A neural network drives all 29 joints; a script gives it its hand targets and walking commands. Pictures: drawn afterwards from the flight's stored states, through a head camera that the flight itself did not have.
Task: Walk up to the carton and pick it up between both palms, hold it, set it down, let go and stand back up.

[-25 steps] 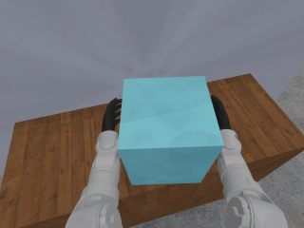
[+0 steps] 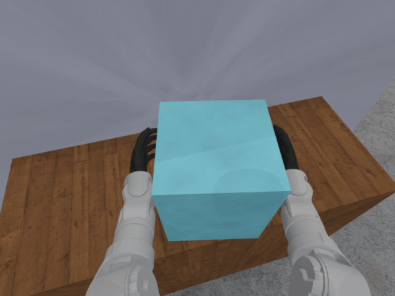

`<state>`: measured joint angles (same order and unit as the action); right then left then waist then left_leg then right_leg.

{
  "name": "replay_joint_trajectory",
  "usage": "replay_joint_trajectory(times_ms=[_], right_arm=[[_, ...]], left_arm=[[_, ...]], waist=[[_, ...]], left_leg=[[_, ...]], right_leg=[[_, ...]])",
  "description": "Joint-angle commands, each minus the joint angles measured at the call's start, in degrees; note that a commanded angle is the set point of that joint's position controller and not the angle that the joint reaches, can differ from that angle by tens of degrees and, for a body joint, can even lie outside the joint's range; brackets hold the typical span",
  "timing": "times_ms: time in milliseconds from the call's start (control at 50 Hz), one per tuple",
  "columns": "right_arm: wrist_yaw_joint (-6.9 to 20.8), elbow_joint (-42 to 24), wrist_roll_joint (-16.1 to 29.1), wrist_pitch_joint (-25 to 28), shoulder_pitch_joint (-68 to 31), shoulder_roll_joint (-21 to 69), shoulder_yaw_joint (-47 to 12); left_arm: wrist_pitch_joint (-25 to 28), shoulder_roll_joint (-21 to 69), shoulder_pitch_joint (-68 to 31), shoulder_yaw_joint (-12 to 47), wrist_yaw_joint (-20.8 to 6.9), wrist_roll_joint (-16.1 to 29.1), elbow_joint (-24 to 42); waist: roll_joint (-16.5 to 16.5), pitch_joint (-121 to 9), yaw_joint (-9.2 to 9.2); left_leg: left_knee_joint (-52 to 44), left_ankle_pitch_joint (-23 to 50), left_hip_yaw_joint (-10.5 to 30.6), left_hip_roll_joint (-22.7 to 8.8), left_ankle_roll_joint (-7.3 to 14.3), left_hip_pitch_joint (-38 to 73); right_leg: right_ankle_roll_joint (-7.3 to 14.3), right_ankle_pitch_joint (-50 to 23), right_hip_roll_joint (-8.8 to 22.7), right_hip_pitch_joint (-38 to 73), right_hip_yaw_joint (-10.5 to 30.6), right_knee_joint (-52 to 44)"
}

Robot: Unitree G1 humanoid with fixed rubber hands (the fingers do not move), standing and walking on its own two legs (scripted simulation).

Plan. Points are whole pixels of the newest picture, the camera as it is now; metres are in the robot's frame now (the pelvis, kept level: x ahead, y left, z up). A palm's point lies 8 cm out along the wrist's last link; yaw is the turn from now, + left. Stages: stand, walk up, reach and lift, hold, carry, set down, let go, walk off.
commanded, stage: set down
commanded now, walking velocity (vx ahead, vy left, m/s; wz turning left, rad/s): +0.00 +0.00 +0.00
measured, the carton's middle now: (213, 175) +0.37 -0.02 +0.01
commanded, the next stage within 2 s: none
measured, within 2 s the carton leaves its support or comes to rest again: neither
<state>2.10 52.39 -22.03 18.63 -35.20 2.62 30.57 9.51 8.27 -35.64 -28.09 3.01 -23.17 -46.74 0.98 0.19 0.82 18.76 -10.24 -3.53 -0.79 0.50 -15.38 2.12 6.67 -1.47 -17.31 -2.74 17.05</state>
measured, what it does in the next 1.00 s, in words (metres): stands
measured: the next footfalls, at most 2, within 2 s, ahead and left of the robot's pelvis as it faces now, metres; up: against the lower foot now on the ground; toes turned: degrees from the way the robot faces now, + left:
none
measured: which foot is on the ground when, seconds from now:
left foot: down 0.00-1.00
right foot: down 0.00-1.00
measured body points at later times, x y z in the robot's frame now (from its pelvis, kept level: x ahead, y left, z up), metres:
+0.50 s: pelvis +0.00 +0.00 -0.02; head +0.07 -0.01 +0.42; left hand +0.41 +0.16 +0.00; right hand +0.43 -0.18 +0.01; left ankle -0.02 +0.11 -0.75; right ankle +0.01 -0.09 -0.75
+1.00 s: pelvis -0.04 -0.02 -0.02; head +0.01 -0.02 +0.43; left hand +0.42 +0.17 +0.09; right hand +0.42 -0.22 +0.10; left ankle -0.02 +0.11 -0.75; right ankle +0.01 -0.10 -0.75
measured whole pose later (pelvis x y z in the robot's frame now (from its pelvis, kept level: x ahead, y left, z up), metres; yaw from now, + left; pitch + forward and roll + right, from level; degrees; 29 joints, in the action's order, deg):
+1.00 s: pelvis -0.04 -0.02 -0.02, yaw +0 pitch +16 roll +0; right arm -0.2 67.7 25.0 3.7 -53.9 -20.3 -7.2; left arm 2.8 -13.6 -52.5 -0.7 4.5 13.0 -63.7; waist 0.8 -12.0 -1.1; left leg 30.6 -11.6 -2.1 -1.7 -0.9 -34.8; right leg 3.6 7.9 -2.4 -36.9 -2.6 28.8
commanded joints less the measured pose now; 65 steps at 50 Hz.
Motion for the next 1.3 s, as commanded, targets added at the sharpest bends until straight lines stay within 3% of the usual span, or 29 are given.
replay_joint_trajectory(times_ms=[0,80,120,180,260,340,440,500,520,540,560,580,660,680,700,760,800,820,860,940,960,980,1000,1020,1060,1120,1140,1220,1280], right_arm=[[4.18,2.23,-2.63,0.7,-19.29,19.73,-12.51],[1.52,3.48,1.12,0.31,-17.84,5.51,-9.99],[-0.92,4.16,7.93,0.36,-20.67,-2.98,-12.7],[-3.72,6.99,17.39,0.04,-26.31,-6.88,-19.35],[-5.5,9.8,23.71,1.0,-29.59,-10.51,-24.1],[-6.49,13.71,30.58,3.54,-31.89,-17.01,-28.72],[-6.71,17.57,35.79,5.91,-32.98,-23.65,-30.95],[-6.04,21.74,38.1,6.37,-33.14,-26.23,-32.38],[-5.84,19.53,38.94,6.65,-33.38,-27.8,-31.89],[-5.58,18.98,40.34,6.47,-33.52,-28.55,-33.09],[-5.2,15.97,41.48,6.22,-34.67,-29.68,-33.1],[-4.74,17.04,42.07,5.32,-34.59,-29.35,-34.01],[-2.92,12.73,45.93,0.73,-37.5,-29.52,-37.72],[-2.53,9.17,47.27,-0.37,-38.72,-30.22,-38.62],[-2.11,11.8,47.61,-1.97,-38.77,-29.32,-39.56],[-1.35,7.89,49.15,-5.45,-40.19,-30.71,-39.38],[-1.12,4.74,49.61,-7.39,-40.52,-32.15,-38.91],[-1.19,7.92,49.01,-8.75,-39.82,-31.64,-38.6],[-1.44,6.44,48.65,-10.58,-40.38,-32.83,-38.23],[-2.7,8.45,46.27,-14.64,-42.47,-31.52,-35.37],[-2.86,4.95,45.98,-15.32,-44.1,-32.35,-34.66],[-2.95,6.67,45.25,-16.39,-44.92,-31.28,-34.37],[-2.98,4.24,44.81,-16.9,-45.72,-31.81,-33.76],[-3.08,6.99,44.01,-17.92,-45.18,-30.79,-32.91],[-3.37,3.14,43.99,-19.07,-46.99,-31.72,-31.68],[-3.52,4.85,43.14,-21.37,-45.66,-31.94,-30.5],[-3.4,2.8,43.31,-21.87,-46.74,-33.87,-29.59],[-3.65,1.03,42.53,-24.44,-46.26,-34.7,-28.31],[-3.32,-1.51,41.91,-26.59,-47.35,-34.3,-27.5]], left_arm=[[1.78,15.31,-19.98,11.56,-2.93,-1.67,-1.02],[2.2,3.02,-19.87,7.6,0.16,-0.57,0.66],[2.35,-3.97,-21.54,8.8,2.84,3.11,1.65],[4.02,-7.78,-24.95,12.74,5.86,10.96,-3.36],[9.44,-10.42,-27.07,16.23,7.2,17.41,-11.03],[12.93,-15.21,-27.6,17.04,6.62,21.49,-16.32],[14.71,-18.38,-29.23,19.82,4.99,25.24,-16.74],[14.18,-18.85,-28.95,21.87,4.02,26.56,-18.57],[14.06,-19.74,-29.72,22.77,3.83,27.9,-15.74],[13.76,-20.9,-29.95,23.31,3.64,28.8,-15.5],[13.34,-21.49,-31.44,24.1,3.69,29.98,-11.18],[12.87,-21.51,-30.75,24.93,3.31,30.72,-14.06],[10.09,-25.02,-34.51,26.23,2.35,34.51,-12.55],[9.03,-26.31,-35.67,26.23,2.29,35.52,-9.54],[7.87,-25.78,-35.24,27.18,1.97,35.8,-13.6],[4.63,-27.19,-37.91,28.43,1.98,37.89,-9.62],[1.64,-28.1,-38.49,27.95,2.0,37.8,-5.75],[-0.03,-27.59,-37.57,28.38,1.58,37.13,-9.25],[-2.66,-29.78,-37.41,25.96,1.45,36.14,-7.0],[-6.2,-31.09,-40.96,25.69,1.56,35.79,-9.92],[-6.93,-32.22,-42.67,25.14,1.89,36.1,-6.0],[-7.69,-32.0,-43.32,25.94,2.0,36.3,-9.25],[-8.29,-32.26,-44.27,26.16,2.26,36.89,-7.24],[-8.8,-31.66,-44.65,26.67,2.31,36.71,-10.77],[-10.09,-32.18,-47.25,27.3,2.66,37.39,-6.62],[-12.79,-31.3,-46.67,28.36,3.01,37.23,-5.82],[-14.24,-31.73,-47.79,28.01,3.37,37.31,-1.7],[-19.49,-32.2,-46.94,27.34,3.04,37.01,2.08],[-22.34,-32.36,-46.97,26.92,3.74,37.01,4.16]], waist=[[0.59,-20.73,-1.41],[-0.28,-21.58,-1.76],[-1.48,-25.41,-2.35],[-1.15,-30.0,-3.82],[-1.93,-42.0,-3.85],[-0.32,-48.83,-3.57],[-0.9,-51.17,-1.17],[-1.0,-48.76,-0.46],[-1.74,-51.69,0.37],[-1.49,-51.75,-0.24],[-2.27,-54.99,-0.1],[-1.44,-52.08,-0.01],[1.2,-50.44,-1.58],[1.41,-53.07,-2.49],[2.35,-48.39,-2.22],[2.11,-49.93,-2.67],[1.15,-52.55,-3.05],[1.7,-48.63,-1.86],[3.17,-48.31,-2.88],[3.7,-41.68,-2.17],[3.55,-44.59,-2.83],[4.36,-41.13,-2.34],[4.15,-42.82,-2.47],[3.4,-39.73,-1.91],[1.31,-42.91,-2.02],[-1.2,-41.06,-0.28],[-2.71,-43.63,-0.37],[-1.88,-40.86,1.08],[-2.07,-40.15,0.23]], left_leg=[[-2.41,5.88,-1.18,-0.59,-0.1,-0.66],[-1.9,7.53,-1.67,-0.5,-0.67,0.05],[-0.14,10.79,-1.74,-0.56,-1.34,-0.33],[3.06,9.13,-1.1,-0.81,-0.95,-4.44],[8.85,13.57,0.21,-0.81,-2.06,-6.2],[13.84,21.46,0.77,-0.5,-3.58,-6.61],[16.5,26.97,1.56,-0.12,-5.52,-4.73],[17.5,28.31,2.39,-0.28,-6.15,-2.89],[17.65,28.81,2.4,-0.15,-6.5,-1.81],[17.9,28.64,2.42,-0.04,-6.33,-2.08],[17.83,29.06,2.35,-0.1,-6.68,-1.05],[17.81,26.92,2.64,-0.18,-6.1,-2.5],[15.71,18.76,2.62,0.58,-3.64,-8.39],[15.33,18.3,2.45,0.73,-3.2,-8.67],[14.63,14.96,2.67,0.71,-2.39,-11.09],[13.46,12.56,2.74,0.85,-1.79,-11.67],[13.15,14.65,2.82,0.86,-2.04,-9.33],[12.89,13.16,3.21,0.87,-1.71,-9.91],[11.45,12.37,3.05,1.23,-0.85,-10.05],[8.69,3.85,3.04,1.56,0.27,-14.23],[8.47,4.97,2.84,1.69,0.16,-12.93],[7.92,2.85,2.94,1.46,0.47,-13.77],[7.65,2.92,2.9,1.54,0.26,-12.1],[7.2,1.12,3.14,1.44,0.15,-13.25],[6.67,1.93,2.87,1.37,-0.42,-10.97],[5.74,2.47,3.37,0.97,-1.08,-8.51],[5.44,4.21,3.39,0.74,-1.81,-4.88],[4.97,6.18,3.64,0.85,-1.99,-1.16],[4.47,6.69,3.54,0.81,-2.01,0.04]], right_leg=[[-2.39,-13.0,2.24,16.89,0.05,1.78],[-2.67,-13.71,1.9,16.86,0.84,2.31],[-2.36,-16.28,1.02,15.87,1.55,3.42],[-1.54,-13.32,0.68,11.96,2.99,5.07],[-0.83,-15.59,0.28,8.25,3.31,9.02],[-1.15,-24.01,-0.7,7.88,2.94,12.49],[-2.44,-30.95,-1.37,5.11,1.97,14.97],[-2.22,-29.0,-1.86,0.88,1.36,14.29],[-2.32,-29.2,-2.01,0.14,1.0,14.04],[-2.45,-28.91,-2.05,0.36,1.34,13.91],[-2.45,-28.6,-2.31,-0.35,1.0,13.85],[-2.41,-26.08,-2.12,-1.02,1.27,13.55],[-3.28,-19.27,-0.94,0.56,2.7,13.32],[-3.49,-19.66,-0.77,1.92,3.17,13.49],[-3.43,-16.5,-0.41,1.66,3.36,13.48],[-3.37,-12.88,-0.04,2.01,4.16,12.79],[-3.11,-14.98,-0.23,3.12,4.25,12.29],[-3.18,-14.43,-0.06,2.84,4.23,12.07],[-3.64,-14.09,0.28,5.68,5.35,10.99],[-3.25,-4.11,1.65,6.67,6.82,8.72],[-3.22,-3.41,1.72,7.29,7.01,8.1],[-3.05,-0.93,1.71,6.36,6.51,7.8],[-2.77,-0.07,1.69,6.5,6.54,7.03],[-2.47,2.26,1.85,5.77,6.49,6.63],[-2.22,1.63,1.72,6.73,6.06,6.06],[-1.92,0.01,0.96,6.27,4.82,5.95],[-1.66,-1.81,0.2,5.59,3.99,5.82],[-2.13,-4.59,-0.21,7.56,3.2,4.61],[-2.11,-5.08,-0.6,7.6,2.5,4.6]])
